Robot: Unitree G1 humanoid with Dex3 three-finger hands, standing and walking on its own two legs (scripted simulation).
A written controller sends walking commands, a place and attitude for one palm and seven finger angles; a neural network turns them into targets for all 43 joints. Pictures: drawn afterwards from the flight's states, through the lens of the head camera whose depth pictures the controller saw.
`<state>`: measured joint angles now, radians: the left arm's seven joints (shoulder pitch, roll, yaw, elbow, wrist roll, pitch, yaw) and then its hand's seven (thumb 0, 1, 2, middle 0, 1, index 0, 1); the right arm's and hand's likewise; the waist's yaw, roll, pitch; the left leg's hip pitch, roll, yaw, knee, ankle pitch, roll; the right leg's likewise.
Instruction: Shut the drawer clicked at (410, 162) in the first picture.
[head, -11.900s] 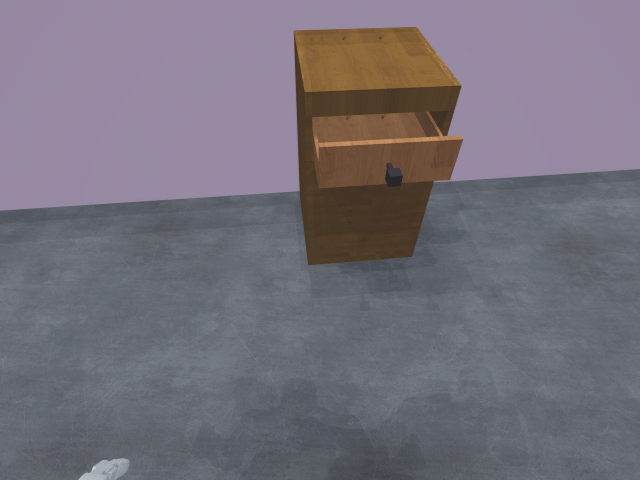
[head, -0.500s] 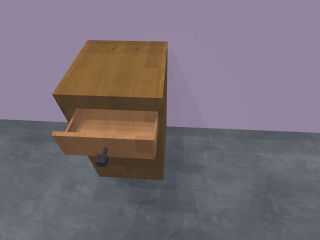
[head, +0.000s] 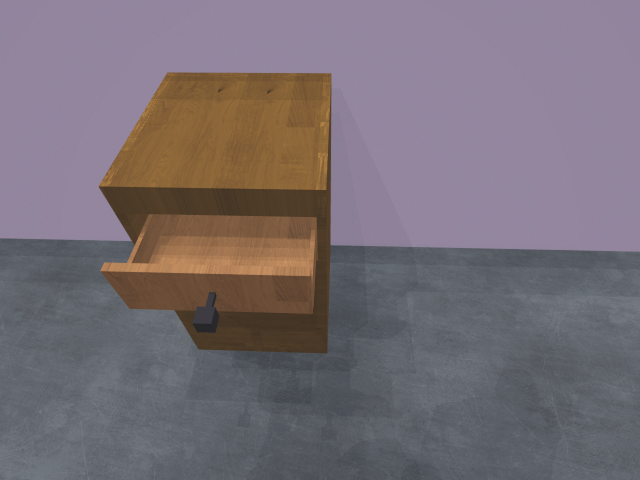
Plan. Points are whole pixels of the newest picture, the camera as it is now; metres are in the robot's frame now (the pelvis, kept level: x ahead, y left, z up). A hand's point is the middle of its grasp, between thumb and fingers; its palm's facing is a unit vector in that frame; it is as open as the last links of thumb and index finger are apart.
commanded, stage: look again from close up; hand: left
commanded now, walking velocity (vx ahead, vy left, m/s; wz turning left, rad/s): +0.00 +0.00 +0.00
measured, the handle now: (208, 310) +0.43 +0.24 -0.18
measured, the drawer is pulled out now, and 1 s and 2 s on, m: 0.14 0.14 0.14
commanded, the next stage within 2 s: raise the hand and make a fist in 0.34 s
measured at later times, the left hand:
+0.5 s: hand out of the picture +0.02 +0.23 -0.16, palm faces +0.11 -0.97 -0.20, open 7.3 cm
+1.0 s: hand out of the picture +0.12 +0.21 -0.08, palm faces +0.18 -0.98 -0.07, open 5.2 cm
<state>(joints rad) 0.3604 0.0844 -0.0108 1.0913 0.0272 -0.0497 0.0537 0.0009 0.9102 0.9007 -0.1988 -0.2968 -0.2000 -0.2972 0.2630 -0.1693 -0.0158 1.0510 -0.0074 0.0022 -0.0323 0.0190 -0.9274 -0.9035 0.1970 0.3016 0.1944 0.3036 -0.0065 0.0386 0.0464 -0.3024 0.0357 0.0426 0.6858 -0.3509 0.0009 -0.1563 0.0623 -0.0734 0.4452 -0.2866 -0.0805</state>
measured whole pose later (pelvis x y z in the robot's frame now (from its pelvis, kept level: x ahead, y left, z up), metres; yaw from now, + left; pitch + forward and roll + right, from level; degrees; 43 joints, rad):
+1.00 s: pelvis -0.04 +0.00 -0.12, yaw +4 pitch +16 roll -2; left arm 0.51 0.22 0.11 0.01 -0.22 -0.58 -0.18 0.02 0.91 0.90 -0.59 -0.72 -0.59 -0.72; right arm 0.08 -0.26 -0.04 0.46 -0.01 -0.22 -0.01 0.01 -0.90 -0.90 0.20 0.30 0.19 0.30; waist 0.06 -0.02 -0.16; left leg -1.04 0.00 -0.01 1.30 -0.54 0.03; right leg -0.97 0.03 -0.17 1.26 -0.58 -0.11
